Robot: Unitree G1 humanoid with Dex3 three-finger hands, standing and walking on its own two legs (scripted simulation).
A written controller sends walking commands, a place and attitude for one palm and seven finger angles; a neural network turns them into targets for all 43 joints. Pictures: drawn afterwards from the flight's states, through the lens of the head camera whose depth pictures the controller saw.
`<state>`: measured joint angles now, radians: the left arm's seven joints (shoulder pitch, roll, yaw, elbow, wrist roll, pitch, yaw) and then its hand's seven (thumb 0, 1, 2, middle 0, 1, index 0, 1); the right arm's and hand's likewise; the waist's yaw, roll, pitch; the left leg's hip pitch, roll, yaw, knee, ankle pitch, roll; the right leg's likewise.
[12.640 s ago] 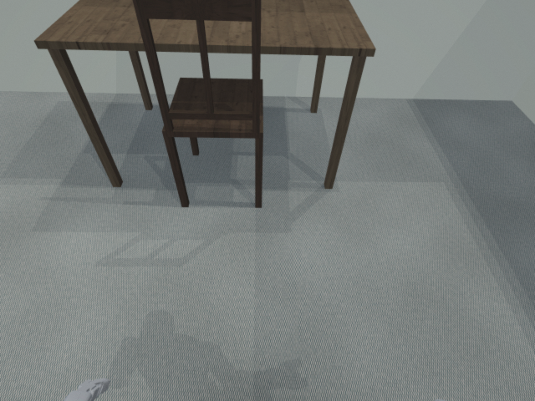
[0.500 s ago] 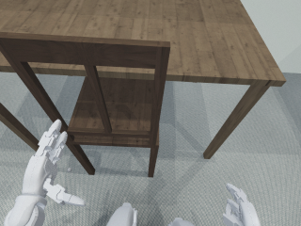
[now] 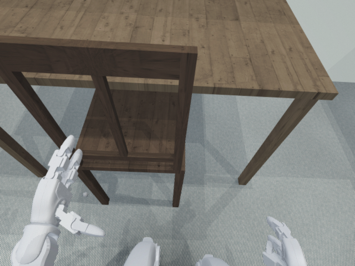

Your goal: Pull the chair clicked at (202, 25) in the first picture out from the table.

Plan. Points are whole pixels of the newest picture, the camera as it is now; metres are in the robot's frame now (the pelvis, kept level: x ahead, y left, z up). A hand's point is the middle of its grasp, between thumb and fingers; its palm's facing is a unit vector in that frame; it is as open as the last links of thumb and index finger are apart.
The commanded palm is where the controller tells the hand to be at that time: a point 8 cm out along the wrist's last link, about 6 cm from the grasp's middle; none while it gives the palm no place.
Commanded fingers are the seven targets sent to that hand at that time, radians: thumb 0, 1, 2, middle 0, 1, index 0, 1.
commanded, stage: aim the fingers beside a spindle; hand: left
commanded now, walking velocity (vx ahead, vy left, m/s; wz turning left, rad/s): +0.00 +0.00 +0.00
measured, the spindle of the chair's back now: (114, 123) +0.44 +0.19 +0.02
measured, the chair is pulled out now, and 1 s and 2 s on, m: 0.00 0.00 0.00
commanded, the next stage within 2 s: none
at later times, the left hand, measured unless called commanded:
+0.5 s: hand (100, 192) +0.27 +0.18 +0.01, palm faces -0.01 -1.00 -0.01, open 16.9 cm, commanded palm +0.25 +0.23 +0.02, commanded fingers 0.00 -0.50 0.30 -0.06 -0.08 -0.06 -0.08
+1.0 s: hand (110, 185) +0.29 +0.16 +0.00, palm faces -0.01 -1.00 -0.02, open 16.9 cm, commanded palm +0.27 +0.22 +0.00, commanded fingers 0.00 -0.50 0.30 -0.06 -0.08 -0.06 -0.08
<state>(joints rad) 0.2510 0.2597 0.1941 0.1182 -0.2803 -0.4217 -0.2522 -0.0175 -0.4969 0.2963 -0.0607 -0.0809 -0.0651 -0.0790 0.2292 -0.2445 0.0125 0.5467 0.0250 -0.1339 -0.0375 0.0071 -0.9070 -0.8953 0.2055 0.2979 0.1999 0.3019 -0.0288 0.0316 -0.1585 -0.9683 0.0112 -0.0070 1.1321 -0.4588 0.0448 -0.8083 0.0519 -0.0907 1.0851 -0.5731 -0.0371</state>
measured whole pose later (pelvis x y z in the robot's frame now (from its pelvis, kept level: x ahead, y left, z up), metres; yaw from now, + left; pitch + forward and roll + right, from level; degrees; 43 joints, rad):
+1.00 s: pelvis -0.01 +0.01 -0.03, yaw -1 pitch +21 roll -4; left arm 0.08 0.21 0.08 0.21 -0.19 -0.48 -0.11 -0.02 -0.50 0.30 -0.06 -0.08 -0.06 -0.08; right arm 0.21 -0.24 0.02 0.54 0.00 -0.04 0.00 0.01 -0.91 -0.90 0.21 0.30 0.20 0.30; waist -0.03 0.03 -0.18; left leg -1.14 0.01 0.00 1.27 -0.49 0.06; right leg -0.98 0.05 -0.09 1.23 -0.62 -0.03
